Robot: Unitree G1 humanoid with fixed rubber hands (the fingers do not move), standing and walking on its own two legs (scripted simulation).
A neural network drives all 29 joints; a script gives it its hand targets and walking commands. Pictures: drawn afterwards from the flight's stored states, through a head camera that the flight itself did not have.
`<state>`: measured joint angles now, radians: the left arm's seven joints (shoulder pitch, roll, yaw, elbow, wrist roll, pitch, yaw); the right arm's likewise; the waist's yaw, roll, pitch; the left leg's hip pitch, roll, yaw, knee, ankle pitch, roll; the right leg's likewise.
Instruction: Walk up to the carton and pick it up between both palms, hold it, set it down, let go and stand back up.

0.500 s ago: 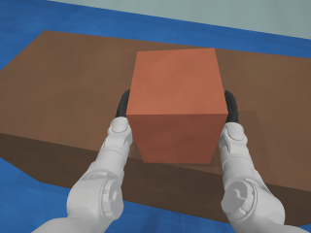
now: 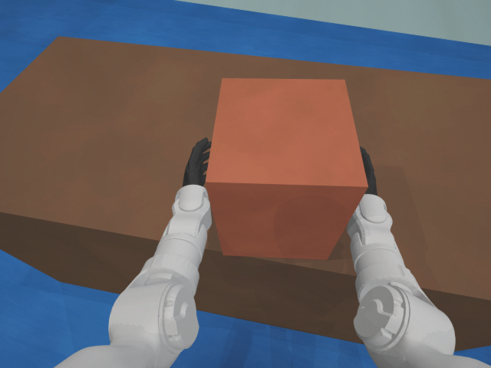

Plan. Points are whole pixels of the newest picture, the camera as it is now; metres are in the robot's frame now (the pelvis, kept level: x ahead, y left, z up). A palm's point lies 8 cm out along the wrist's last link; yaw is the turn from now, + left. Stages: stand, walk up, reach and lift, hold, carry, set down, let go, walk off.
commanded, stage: set down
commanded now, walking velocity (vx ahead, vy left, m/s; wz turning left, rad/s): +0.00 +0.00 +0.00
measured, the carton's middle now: (278, 175) +0.42 -0.04 +0.04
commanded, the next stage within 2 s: none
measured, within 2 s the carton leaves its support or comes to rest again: neither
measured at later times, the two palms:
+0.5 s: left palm (185, 185) +0.40 +0.13 +0.03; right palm (380, 199) +0.38 -0.22 +0.02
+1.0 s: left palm (164, 152) +0.41 +0.15 +0.12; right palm (424, 163) +0.39 -0.25 +0.11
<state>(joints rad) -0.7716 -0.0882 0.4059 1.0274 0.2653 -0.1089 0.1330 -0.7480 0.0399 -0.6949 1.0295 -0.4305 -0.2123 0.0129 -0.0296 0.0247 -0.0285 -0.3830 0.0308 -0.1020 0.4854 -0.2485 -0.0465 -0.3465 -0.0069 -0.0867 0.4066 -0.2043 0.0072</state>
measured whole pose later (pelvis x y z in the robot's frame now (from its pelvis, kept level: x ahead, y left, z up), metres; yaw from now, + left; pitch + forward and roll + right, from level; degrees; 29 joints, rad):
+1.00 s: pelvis -0.03 +0.00 +0.00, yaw +0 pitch +16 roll -2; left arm -0.86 0.15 0.10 0.92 -0.13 0.15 0.21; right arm -0.87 -0.33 -0.12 1.09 0.13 0.03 -0.03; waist -0.03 0.05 -0.23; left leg -0.58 0.03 -0.10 0.49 -0.18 -0.05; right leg -0.54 -0.01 -0.09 0.41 -0.14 0.00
